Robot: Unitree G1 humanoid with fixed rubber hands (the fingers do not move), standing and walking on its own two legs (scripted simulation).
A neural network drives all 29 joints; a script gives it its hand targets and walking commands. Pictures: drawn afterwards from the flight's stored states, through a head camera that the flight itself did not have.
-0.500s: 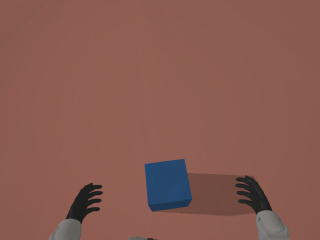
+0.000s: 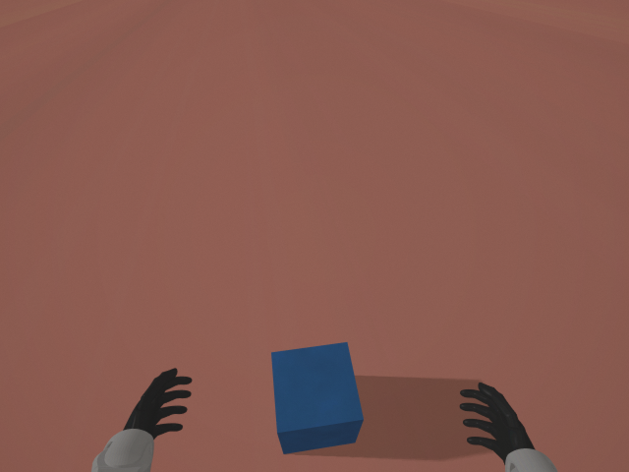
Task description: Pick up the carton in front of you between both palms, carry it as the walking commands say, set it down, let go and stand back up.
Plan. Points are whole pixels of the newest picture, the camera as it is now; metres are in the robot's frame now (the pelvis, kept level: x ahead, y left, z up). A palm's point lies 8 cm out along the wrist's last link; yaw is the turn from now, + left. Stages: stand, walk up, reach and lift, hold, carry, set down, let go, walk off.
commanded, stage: let go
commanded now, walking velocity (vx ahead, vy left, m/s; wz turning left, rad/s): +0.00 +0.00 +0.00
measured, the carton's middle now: (314, 399) +0.39 +0.02 -0.65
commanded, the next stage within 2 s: stand in 0.04 s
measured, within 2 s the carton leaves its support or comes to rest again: neither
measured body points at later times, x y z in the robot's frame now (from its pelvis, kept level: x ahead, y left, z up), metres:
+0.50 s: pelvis +0.05 +0.01 -0.01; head +0.04 +0.02 +0.44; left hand +0.11 +0.28 -0.13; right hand +0.16 -0.24 -0.12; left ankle +0.00 +0.12 -0.74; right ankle -0.03 -0.11 -0.74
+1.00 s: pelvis +0.05 +0.02 -0.01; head +0.05 +0.03 +0.44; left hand +0.03 +0.28 -0.16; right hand +0.12 -0.23 -0.14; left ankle +0.00 +0.12 -0.74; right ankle -0.03 -0.11 -0.74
